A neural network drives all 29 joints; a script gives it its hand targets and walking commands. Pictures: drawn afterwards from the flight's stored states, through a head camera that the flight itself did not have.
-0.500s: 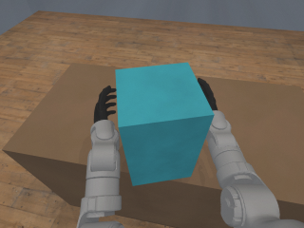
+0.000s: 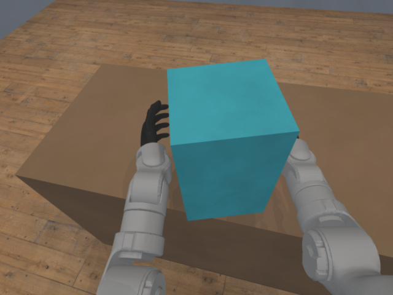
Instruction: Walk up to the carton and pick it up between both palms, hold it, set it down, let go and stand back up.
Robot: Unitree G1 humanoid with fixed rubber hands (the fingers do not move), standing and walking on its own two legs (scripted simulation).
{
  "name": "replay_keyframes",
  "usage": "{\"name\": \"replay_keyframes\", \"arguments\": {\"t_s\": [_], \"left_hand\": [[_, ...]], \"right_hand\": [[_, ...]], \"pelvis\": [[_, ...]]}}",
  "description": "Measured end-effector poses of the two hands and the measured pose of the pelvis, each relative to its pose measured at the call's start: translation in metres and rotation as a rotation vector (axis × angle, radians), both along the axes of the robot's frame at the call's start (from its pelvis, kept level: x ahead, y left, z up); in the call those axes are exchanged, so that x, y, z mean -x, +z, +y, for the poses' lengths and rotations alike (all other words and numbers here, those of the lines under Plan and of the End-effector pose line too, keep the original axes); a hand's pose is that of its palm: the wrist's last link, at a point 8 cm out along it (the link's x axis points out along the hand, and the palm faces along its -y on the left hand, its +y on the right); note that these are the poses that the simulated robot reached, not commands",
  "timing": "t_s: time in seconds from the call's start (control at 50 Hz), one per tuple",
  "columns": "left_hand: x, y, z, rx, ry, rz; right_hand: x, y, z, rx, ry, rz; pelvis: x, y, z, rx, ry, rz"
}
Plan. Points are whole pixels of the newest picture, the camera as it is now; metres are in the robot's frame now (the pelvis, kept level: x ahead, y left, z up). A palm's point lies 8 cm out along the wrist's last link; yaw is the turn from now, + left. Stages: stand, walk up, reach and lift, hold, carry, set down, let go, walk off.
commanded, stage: set down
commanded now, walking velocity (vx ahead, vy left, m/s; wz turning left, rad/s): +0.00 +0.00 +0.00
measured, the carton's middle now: (221, 150) +0.38 -0.04 +0.06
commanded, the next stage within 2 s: none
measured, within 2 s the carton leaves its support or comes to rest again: rests again in 0.10 s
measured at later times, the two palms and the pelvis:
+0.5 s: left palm (158, 129) +0.40 +0.08 +0.13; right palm (312, 117) +0.43 -0.23 +0.10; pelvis +0.01 -0.01 +0.00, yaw -3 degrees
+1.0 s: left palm (154, 115) +0.39 +0.08 +0.17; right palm (342, 103) +0.42 -0.27 +0.15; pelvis -0.02 -0.02 -0.01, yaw -4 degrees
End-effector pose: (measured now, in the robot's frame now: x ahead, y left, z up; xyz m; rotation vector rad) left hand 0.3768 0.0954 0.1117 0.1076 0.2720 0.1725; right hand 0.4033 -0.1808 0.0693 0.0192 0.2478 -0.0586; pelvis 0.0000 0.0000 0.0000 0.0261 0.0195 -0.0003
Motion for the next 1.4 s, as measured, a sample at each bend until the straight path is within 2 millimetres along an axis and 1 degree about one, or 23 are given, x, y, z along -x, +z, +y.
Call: {"name": "replay_keyframes", "arguments": {"t_s": [0.06,0.2,0.3,0.46,0.58,0.68,0.78,1.0,1.08,1.2,1.32,1.4], "left_hand": [[-0.004,-0.006,-0.006,0.014,-0.002,0.013],[-0.017,-0.015,-0.014,0.034,-0.009,0.037],[-0.019,-0.014,-0.017,0.05,-0.009,0.026],[-0.019,0.013,-0.016,0.036,-0.024,-0.012],[-0.017,0.018,-0.012,0.04,-0.019,0.019],[-0.014,0.031,-0.014,0.045,-0.03,-0.013],[-0.013,0.036,-0.016,0.039,-0.028,0.021],[-0.012,0.06,-0.016,0.046,-0.03,0.006],[-0.012,0.066,-0.013,0.065,-0.03,0.006],[-0.01,0.078,-0.007,0.083,-0.032,-0.015],[-0.004,0.088,0.007,0.095,-0.026,-0.034],[0.0,0.09,0.018,0.101,-0.023,-0.027]], "right_hand": [[-0.002,-0.002,-0.008,0.008,0.0,-0.01],[-0.012,0.006,-0.025,0.049,0.012,-0.019],[-0.019,0.01,-0.035,0.055,0.027,-0.022],[-0.023,0.032,-0.045,0.038,0.042,-0.063],[-0.017,0.034,-0.063,0.048,0.022,-0.006],[-0.012,0.049,-0.073,0.043,0.031,-0.037],[-0.01,0.059,-0.083,0.041,0.02,-0.015],[-0.012,0.078,-0.089,0.015,0.028,-0.025],[-0.012,0.086,-0.091,0.013,0.021,-0.026],[-0.014,0.106,-0.096,0.021,0.011,-0.048],[-0.012,0.122,-0.095,0.012,0.014,-0.066],[-0.009,0.126,-0.097,0.015,0.0,-0.048]], "pelvis": [[0.0,-0.001,-0.002,0.001,-0.011,0.022],[-0.002,-0.002,-0.008,-0.003,-0.031,0.071],[-0.006,-0.004,-0.012,-0.001,-0.036,0.094],[-0.007,-0.005,-0.013,-0.008,-0.053,0.088],[0.0,-0.005,-0.015,-0.016,-0.057,0.073],[0.006,-0.007,-0.016,-0.019,-0.063,0.083],[0.013,-0.008,-0.017,-0.024,-0.07,0.086],[0.017,-0.009,-0.016,-0.021,-0.072,0.091],[0.016,-0.008,-0.015,-0.019,-0.073,0.087],[0.012,-0.007,-0.011,-0.014,-0.078,0.084],[0.007,-0.004,-0.004,-0.005,-0.084,0.067],[0.005,-0.003,0.002,-0.001,-0.082,0.056]]}}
